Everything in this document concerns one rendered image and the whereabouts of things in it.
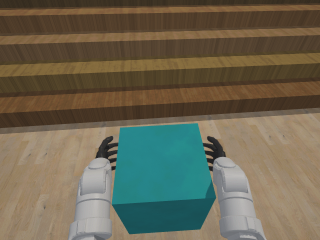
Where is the robot left forearm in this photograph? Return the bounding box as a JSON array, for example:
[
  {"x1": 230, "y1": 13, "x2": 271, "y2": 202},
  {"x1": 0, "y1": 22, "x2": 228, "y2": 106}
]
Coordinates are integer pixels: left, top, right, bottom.
[{"x1": 67, "y1": 157, "x2": 113, "y2": 240}]

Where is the robot right forearm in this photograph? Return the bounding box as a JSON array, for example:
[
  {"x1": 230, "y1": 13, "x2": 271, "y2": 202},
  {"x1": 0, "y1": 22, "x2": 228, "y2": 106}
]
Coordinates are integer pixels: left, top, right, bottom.
[{"x1": 213, "y1": 157, "x2": 267, "y2": 240}]

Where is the carton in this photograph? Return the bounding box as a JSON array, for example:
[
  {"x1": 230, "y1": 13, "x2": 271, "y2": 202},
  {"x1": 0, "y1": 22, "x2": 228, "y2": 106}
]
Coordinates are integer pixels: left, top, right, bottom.
[{"x1": 111, "y1": 123, "x2": 216, "y2": 234}]

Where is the robot right hand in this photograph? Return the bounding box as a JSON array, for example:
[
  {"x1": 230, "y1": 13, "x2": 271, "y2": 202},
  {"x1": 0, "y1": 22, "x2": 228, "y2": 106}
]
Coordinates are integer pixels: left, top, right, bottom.
[{"x1": 203, "y1": 136, "x2": 226, "y2": 172}]

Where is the robot left hand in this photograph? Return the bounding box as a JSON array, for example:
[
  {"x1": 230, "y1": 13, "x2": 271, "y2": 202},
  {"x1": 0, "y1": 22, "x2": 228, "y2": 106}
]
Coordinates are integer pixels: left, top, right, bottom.
[{"x1": 95, "y1": 136, "x2": 119, "y2": 171}]

